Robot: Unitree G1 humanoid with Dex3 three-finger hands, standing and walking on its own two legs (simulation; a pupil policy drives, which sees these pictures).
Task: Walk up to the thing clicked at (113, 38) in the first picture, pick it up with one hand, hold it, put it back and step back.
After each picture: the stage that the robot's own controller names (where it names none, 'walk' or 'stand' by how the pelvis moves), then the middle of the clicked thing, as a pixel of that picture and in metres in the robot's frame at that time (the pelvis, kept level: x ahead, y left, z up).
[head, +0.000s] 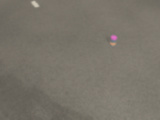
stand; (113, 41) +1.44 -0.36 -0.72
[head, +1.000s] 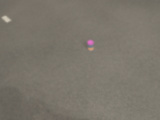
walk; (90, 45) +1.36 +0.02 -0.70
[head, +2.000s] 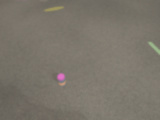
walk; (61, 80) +0.87 +0.26 -0.71
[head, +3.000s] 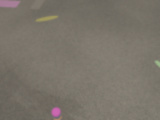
walk; (56, 114) +0.53 +0.22 -0.69
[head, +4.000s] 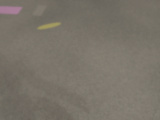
stand; out of the picture +0.36 +0.22 -0.71
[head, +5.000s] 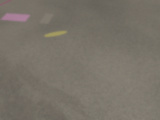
stand; out of the picture +0.36 +0.18 -0.72
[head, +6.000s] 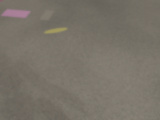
stand; out of the picture +0.37 +0.19 -0.73
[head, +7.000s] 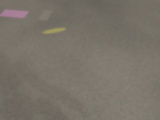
stand; out of the picture +0.37 +0.20 -0.73
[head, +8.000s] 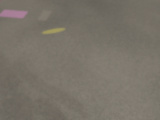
stand; out of the picture +0.36 +0.20 -0.73
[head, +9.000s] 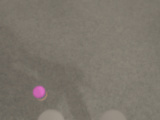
go down; (40, 93) +0.40 +0.23 -0.51
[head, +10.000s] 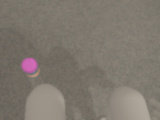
go down; (31, 68) +0.44 +0.26 -0.32
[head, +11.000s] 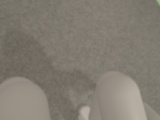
close in; out of the picture +0.41 +0.29 -0.23
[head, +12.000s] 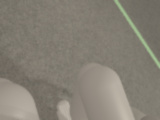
close; out of the picture +0.40 +0.31 -0.21
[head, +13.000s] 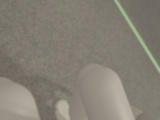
lift; out of the picture +0.39 +0.31 -0.22
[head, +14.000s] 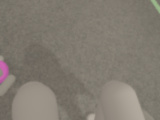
lift; out of the picture +0.33 +0.28 -0.11
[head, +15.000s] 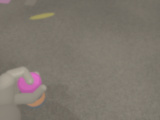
hold; (32, 91) +0.33 +0.18 +0.03
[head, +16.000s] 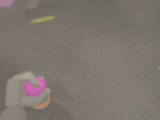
hold; (38, 94) +0.33 +0.17 -0.01
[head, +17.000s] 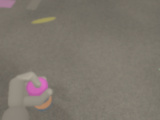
hold; (40, 95) +0.33 +0.17 -0.01
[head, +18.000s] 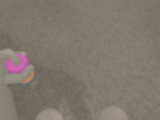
crouch; (21, 70) +0.41 +0.21 -0.08
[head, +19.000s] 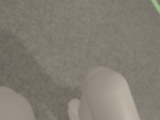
lower; out of the picture +0.42 +0.31 -0.21
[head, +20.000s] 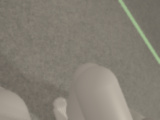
lower; out of the picture +0.41 +0.33 -0.22
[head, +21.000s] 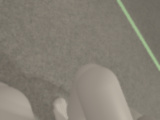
lower; out of the picture +0.41 +0.33 -0.23
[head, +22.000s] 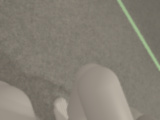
lower; out of the picture +0.41 +0.33 -0.23
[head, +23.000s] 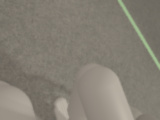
lower; out of the picture +0.40 +0.32 -0.23
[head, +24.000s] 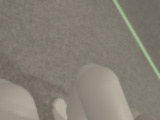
withdraw; out of the picture +0.40 +0.31 -0.23
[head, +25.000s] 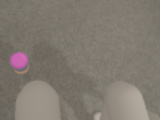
walk; (20, 64) +0.43 +0.27 -0.29
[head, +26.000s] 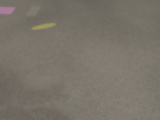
stand; out of the picture +0.37 +0.20 -0.65
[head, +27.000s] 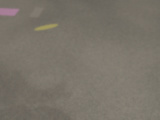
stand; out of the picture +0.39 +0.22 -0.67
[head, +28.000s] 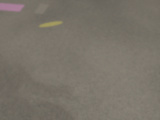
stand; out of the picture +0.39 +0.21 -0.68
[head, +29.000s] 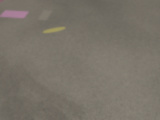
walk; out of the picture +0.40 +0.20 -0.72
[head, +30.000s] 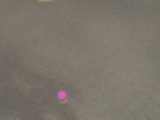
walk; (62, 97) +0.55 +0.17 -0.70
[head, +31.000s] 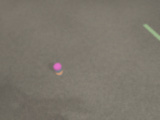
walk; (58, 69) +0.86 +0.27 -0.69
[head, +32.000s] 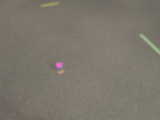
stand; (59, 68) +1.01 +0.24 -0.71
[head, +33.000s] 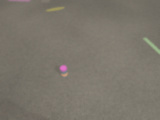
stand; (63, 71) +1.03 +0.22 -0.73
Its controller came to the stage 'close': yes
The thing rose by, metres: 0.71
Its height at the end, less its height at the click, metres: +0.00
